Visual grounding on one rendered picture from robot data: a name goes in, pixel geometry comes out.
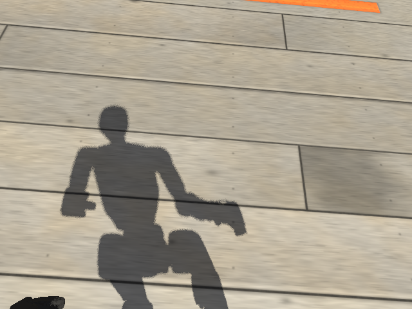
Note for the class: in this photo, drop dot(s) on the left robot hand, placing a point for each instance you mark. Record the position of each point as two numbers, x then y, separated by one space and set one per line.
50 302

